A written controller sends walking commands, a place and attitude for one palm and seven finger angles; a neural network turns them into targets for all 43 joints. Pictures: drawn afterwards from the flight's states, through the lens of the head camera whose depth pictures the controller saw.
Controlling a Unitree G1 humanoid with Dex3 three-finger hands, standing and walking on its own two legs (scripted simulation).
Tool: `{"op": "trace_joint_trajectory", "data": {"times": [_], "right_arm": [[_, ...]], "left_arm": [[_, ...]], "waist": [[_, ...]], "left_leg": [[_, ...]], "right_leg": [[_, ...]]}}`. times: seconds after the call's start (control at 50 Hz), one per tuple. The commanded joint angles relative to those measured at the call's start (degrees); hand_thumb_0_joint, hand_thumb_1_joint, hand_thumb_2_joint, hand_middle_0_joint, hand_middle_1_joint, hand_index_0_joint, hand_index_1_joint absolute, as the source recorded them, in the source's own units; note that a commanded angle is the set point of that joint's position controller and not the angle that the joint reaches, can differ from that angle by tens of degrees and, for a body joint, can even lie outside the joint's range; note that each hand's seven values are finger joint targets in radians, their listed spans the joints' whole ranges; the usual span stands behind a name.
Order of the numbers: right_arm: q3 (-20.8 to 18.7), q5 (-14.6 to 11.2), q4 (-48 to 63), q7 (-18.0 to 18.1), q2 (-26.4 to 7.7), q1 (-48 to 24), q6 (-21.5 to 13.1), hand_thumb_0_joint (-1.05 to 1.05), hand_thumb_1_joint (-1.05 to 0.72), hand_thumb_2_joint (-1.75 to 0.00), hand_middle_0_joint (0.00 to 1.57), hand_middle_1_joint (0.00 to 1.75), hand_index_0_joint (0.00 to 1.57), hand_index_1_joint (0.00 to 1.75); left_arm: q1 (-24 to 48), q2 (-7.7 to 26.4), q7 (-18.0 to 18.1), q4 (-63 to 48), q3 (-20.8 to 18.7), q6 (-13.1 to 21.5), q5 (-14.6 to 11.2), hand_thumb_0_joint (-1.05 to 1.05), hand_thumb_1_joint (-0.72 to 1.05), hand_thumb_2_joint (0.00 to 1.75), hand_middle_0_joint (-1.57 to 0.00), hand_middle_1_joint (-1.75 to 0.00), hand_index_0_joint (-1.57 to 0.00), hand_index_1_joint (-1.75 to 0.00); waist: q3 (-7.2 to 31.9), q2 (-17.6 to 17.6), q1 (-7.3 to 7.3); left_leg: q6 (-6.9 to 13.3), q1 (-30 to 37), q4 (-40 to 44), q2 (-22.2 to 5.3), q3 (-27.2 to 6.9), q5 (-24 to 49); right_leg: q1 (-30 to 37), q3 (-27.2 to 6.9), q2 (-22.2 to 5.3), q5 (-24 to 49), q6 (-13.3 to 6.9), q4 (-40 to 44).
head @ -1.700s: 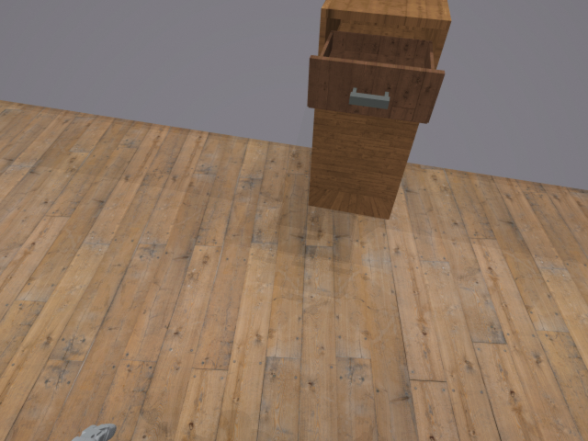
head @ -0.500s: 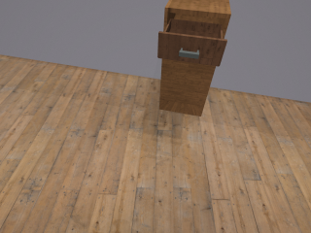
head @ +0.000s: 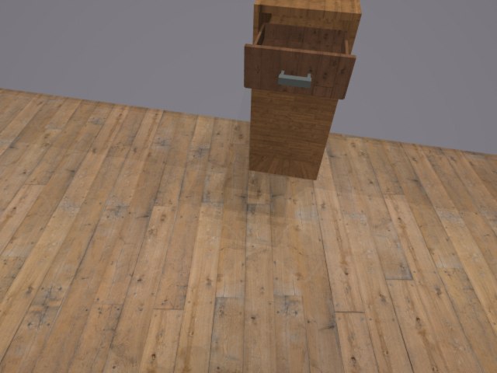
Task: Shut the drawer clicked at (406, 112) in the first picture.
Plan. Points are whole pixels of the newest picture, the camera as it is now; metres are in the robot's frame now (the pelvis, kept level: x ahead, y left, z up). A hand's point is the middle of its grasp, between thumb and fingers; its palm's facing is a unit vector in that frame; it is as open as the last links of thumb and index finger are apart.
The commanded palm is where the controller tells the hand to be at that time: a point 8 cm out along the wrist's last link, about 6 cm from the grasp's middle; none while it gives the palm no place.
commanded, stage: walk to a spot facing it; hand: left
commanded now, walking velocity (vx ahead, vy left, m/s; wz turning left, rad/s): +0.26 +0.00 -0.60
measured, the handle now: (295, 77) +0.96 -0.08 +0.00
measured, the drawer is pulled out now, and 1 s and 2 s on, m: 0.30 0.30 0.30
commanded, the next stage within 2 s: none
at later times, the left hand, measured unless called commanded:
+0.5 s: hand out of the picture +0.05 +0.14 -0.16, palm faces -0.15 -0.97 -0.20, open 7.4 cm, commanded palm none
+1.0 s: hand (214, 228) +0.48 +0.12 -0.17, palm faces -0.48 -0.85 -0.22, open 7.4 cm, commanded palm none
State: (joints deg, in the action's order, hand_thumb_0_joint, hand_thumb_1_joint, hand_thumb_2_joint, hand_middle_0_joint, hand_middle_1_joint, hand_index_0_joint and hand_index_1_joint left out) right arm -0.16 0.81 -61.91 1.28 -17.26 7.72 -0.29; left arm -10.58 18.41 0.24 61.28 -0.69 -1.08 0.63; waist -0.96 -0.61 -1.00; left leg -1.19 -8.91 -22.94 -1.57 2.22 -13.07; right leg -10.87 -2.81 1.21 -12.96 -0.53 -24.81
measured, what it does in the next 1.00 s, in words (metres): walks ahead, turning right: left foot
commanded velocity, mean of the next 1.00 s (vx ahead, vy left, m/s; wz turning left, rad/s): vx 0.23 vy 0.00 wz -0.58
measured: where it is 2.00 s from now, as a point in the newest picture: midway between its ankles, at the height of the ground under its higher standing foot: (263, 353)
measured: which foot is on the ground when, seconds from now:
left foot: down 0.00-0.24, up 0.26-0.72, down 0.74-1.00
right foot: down 0.00-0.74, up 0.76-1.00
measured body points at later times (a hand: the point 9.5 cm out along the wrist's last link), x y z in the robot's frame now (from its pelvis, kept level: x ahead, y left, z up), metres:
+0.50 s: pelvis +0.08 -0.04 +0.00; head +0.10 -0.05 +0.45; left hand +0.06 +0.20 -0.14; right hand +0.13 -0.30 -0.14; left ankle +0.18 +0.10 -0.66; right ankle +0.01 -0.11 -0.74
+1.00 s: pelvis +0.29 -0.01 +0.00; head +0.31 +0.00 +0.45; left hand +0.50 +0.17 -0.15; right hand +0.18 -0.24 -0.14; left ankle +0.32 +0.06 -0.74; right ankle +0.26 -0.15 -0.65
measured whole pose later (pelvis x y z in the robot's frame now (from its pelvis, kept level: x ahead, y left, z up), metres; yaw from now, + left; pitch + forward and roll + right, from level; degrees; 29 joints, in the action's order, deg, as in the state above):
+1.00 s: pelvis +0.29 -0.01 +0.00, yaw -34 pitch -1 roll -1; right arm -1.7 1.2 -56.4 2.0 -9.3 17.0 -3.3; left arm -11.7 15.7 -1.8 52.2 -6.4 -1.5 1.7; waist -2.5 -3.2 -0.7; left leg 2.1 -9.2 -25.8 -3.9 14.3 -15.6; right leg -36.1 2.7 -3.3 -13.6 1.4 -65.9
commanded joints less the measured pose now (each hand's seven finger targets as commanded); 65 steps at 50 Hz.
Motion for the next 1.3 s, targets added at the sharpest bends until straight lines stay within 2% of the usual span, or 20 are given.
{"op": "trace_joint_trajectory", "data": {"times": [0.0,0.1,0.18,0.2,0.22,0.24,0.36,0.58,0.66,0.68,0.72,0.76,0.84,0.9,1.08,1.18,1.2,1.22,1.24,1.28], "right_arm": [[-2.55,0.09,4.11,0.49,-8.14,3.73,-0.07,0.0,-0.9,-0.9,0.2,0.3,0.2,0.3],[-4.84,0.28,7.21,-0.36,-11.51,2.82,-0.64,0.0,-0.9,-0.9,0.2,0.3,0.2,0.3],[-4.79,0.64,8.27,-0.71,-8.97,0.42,-1.0,0.0,-0.9,-0.9,0.2,0.3,0.2,0.3],[-4.15,0.23,9.72,-0.94,-5.41,-0.23,-0.78,0.0,-0.9,-0.9,0.2,0.3,0.2,0.3],[-3.06,0.22,13.57,-1.45,-1.42,-3.63,-1.42,0.0,-0.9,-0.9,0.2,0.3,0.2,0.3],[-3.45,0.51,14.41,-1.4,-3.59,-5.86,-2.05,0.0,-0.9,-0.9,0.2,0.3,0.2,0.3],[-3.95,0.57,12.0,-2.03,-0.17,-1.64,-1.81,0.0,-0.9,-0.9,0.2,0.3,0.2,0.3],[-3.78,-0.16,17.35,-2.68,2.68,-9.94,-2.9,0.0,-0.9,-0.9,0.2,0.3,0.2,0.3],[-4.23,-0.25,14.94,-1.51,1.07,0.71,-4.05,0.0,-0.9,-0.9,0.2,0.3,0.2,0.3],[-4.81,-0.09,12.2,-0.63,-1.86,9.9,-4.27,0.0,-0.9,-0.9,0.2,0.3,0.2,0.3],[-6.38,0.54,9.27,0.06,-11.29,21.92,-4.24,0.0,-0.9,-0.9,0.2,0.3,0.2,0.3],[-4.74,0.51,11.0,-0.13,-4.5,13.09,-4.05,0.0,-0.9,-0.9,0.2,0.3,0.2,0.3],[-2.43,0.23,9.88,0.51,2.33,8.43,-5.12,0.0,-0.9,-0.9,0.2,0.3,0.2,0.3],[-2.75,0.12,9.28,0.79,0.87,8.9,-4.96,0.0,-0.9,-0.9,0.2,0.3,0.2,0.3],[-4.19,0.72,7.32,0.25,-2.07,14.68,-2.63,0.0,-0.9,-0.9,0.2,0.3,0.2,0.3],[-4.79,0.4,8.22,-0.19,-3.86,14.79,-1.45,0.0,-0.9,-0.9,0.2,0.3,0.2,0.3],[-4.38,-0.11,9.18,-0.77,-2.57,15.61,-1.24,0.0,-0.9,-0.9,0.2,0.3,0.2,0.3],[-3.73,-0.46,11.65,-0.73,0.8,15.07,-1.08,0.0,-0.9,-0.9,0.2,0.3,0.2,0.3],[-3.88,-0.52,12.66,0.33,-1.21,11.75,-0.59,0.0,-0.9,-0.9,0.2,0.3,0.2,0.3],[-3.94,-0.38,12.63,-0.08,-0.68,8.87,0.48,0.0,-0.9,-0.9,0.2,0.3,0.2,0.3]], "left_arm": [[-2.19,6.36,-0.1,-4.64,-1.85,-0.21,0.35,0.0,0.9,0.9,-0.2,-0.3,-0.2,-0.3],[-2.58,3.17,-1.95,-8.81,-2.97,-0.42,0.82,0.0,0.9,0.9,-0.2,-0.3,-0.2,-0.3],[-12.59,1.03,-2.58,-6.96,-3.48,0.94,0.97,0.0,0.9,0.9,-0.2,-0.3,-0.2,-0.3],[-18.83,4.39,-1.89,-5.37,-4.41,2.02,1.22,0.0,0.9,0.9,-0.2,-0.3,-0.2,-0.3],[-23.91,10.56,-0.72,-4.53,-5.53,2.98,0.96,0.0,0.9,0.9,-0.2,-0.3,-0.2,-0.3],[-25.12,9.77,0.34,-4.75,-5.47,3.22,0.18,0.0,0.9,0.9,-0.2,-0.3,-0.2,-0.3],[-16.47,2.47,0.19,-6.63,-4.04,5.08,0.4,0.0,0.9,0.9,-0.2,-0.3,-0.2,-0.3],[-19.81,1.8,1.25,-4.69,-4.27,5.29,1.2,0.0,0.9,0.9,-0.2,-0.3,-0.2,-0.3],[-15.71,3.1,1.26,-5.77,-5.16,5.0,0.89,0.0,0.9,0.9,-0.2,-0.3,-0.2,-0.3],[-15.68,2.22,0.95,-5.77,-5.5,5.07,0.65,0.0,0.9,0.9,-0.2,-0.3,-0.2,-0.3],[-16.82,-2.66,-0.36,-7.88,-5.06,5.13,-0.34,0.0,0.9,0.9,-0.2,-0.3,-0.2,-0.3],[-12.16,-1.71,-0.67,-8.38,-5.32,4.77,0.39,0.0,0.9,0.9,-0.2,-0.3,-0.2,-0.3],[-11.61,-4.24,-2.32,-8.22,-4.99,1.39,1.09,0.0,0.9,0.9,-0.2,-0.3,-0.2,-0.3],[-9.75,-5.15,-2.55,-9.4,-4.75,-0.16,0.98,0.0,0.9,0.9,-0.2,-0.3,-0.2,-0.3],[5.96,-4.72,-2.6,-14.63,-3.74,-0.75,0.92,0.0,0.9,0.9,-0.2,-0.3,-0.2,-0.3],[0.02,-0.66,-1.88,-14.15,-4.4,0.82,1.03,0.0,0.9,0.9,-0.2,-0.3,-0.2,-0.3],[-5.9,3.78,-1.29,-12.7,-5.46,1.78,1.3,0.0,0.9,0.9,-0.2,-0.3,-0.2,-0.3],[-11.15,9.88,-0.45,-11.79,-6.94,2.14,0.5,0.0,0.9,0.9,-0.2,-0.3,-0.2,-0.3],[-11.85,10.78,0.43,-11.61,-7.1,1.41,-0.7,0.0,0.9,0.9,-0.2,-0.3,-0.2,-0.3],[-1.91,6.64,1.1,-14.23,-6.35,0.43,-0.51,0.0,0.9,0.9,-0.2,-0.3,-0.2,-0.3]], "waist": [[2.41,1.68,1.1],[-4.62,11.81,0.53],[-2.14,3.38,-4.56],[-2.36,-10.3,-6.96],[-4.07,-23.8,-7.94],[-3.74,-13.48,-7.46],[-3.65,-1.6,-0.37],[-3.86,-7.03,-3.06],[0.8,-6.17,2.05],[5.93,-3.6,5.47],[14.12,18.73,6.99],[3.32,5.98,3.39],[-2.0,10.96,-0.98],[-1.14,9.1,-1.73],[-2.95,6.58,3.32],[2.65,4.64,-0.62],[8.38,-4.12,-3.51],[14.45,-15.22,-4.25],[15.95,-9.54,-4.79],[8.38,-4.67,-1.33]], "left_leg": [[2.24,2.71,1.07,-8.29,-3.52,-2.31],[9.26,-4.0,11.85,-19.51,-12.58,-25.11],[5.01,-10.27,-6.13,-14.17,0.14,-17.0],[1.19,-20.3,-24.8,-7.16,6.16,-19.47],[-1.03,-36.6,-42.74,0.48,6.4,-24.87],[-0.18,-38.12,-45.77,-2.13,-1.73,-19.13],[-2.03,-31.0,-42.0,-4.96,-1.51,-1.22],[-1.69,-28.15,-23.21,-2.9,-0.14,1.16],[0.25,-5.88,-7.5,1.31,1.82,1.0],[1.01,9.57,-5.16,-1.07,-0.22,3.57],[9.28,23.39,4.94,-28.42,-34.46,3.91],[10.91,8.46,7.84,-25.48,-25.04,0.95],[7.01,-4.22,6.78,-17.33,-2.7,22.77],[8.0,-2.31,6.53,-17.35,3.19,28.16],[8.01,2.86,1.32,-18.44,9.25,32.36],[3.82,0.91,-17.48,-18.36,12.86,36.23],[0.61,-10.49,-32.37,-15.49,15.06,21.02],[-3.61,-25.36,-51.74,-4.18,12.84,-23.28],[-2.49,-25.13,-54.52,-5.23,1.55,-24.91],[-2.62,-24.04,-52.42,-8.14,0.12,-16.72]], "right_leg": [[-5.64,-5.61,-4.35,3.37,-1.32,-1.81],[-13.63,3.16,-0.46,-13.54,-0.1,-21.08],[0.68,6.56,-0.63,-7.83,-0.93,-8.4],[7.78,-8.77,-7.33,-13.9,-3.96,4.26],[11.45,-36.59,-20.95,-10.1,-10.32,14.71],[12.67,-36.93,-22.31,-5.07,-12.81,14.69],[3.3,-18.78,-13.23,5.43,-11.97,12.6],[8.47,-17.48,-11.51,17.99,-10.53,9.74],[3.48,-15.56,-7.97,30.07,-7.84,-2.56],[-3.5,-13.22,-4.94,25.57,-6.11,-12.97],[-24.65,-2.46,4.59,-19.03,-1.52,-46.56],[-27.12,-2.09,-2.11,-12.21,-1.43,-53.64],[-22.86,1.24,-5.31,-3.93,0.79,-50.23],[-24.54,2.88,-5.98,-1.15,1.77,-45.6],[-19.63,8.65,-4.67,-0.37,1.31,-22.3],[-1.69,10.29,-1.79,1.44,-1.18,-8.37],[13.34,0.81,-9.51,16.12,-4.59,-4.89],[22.17,-24.3,-26.02,45.09,-13.19,-2.44],[19.86,-20.86,-26.33,46.67,-15.96,-0.91],[7.6,-15.82,-19.95,23.98,-13.1,3.24]]}}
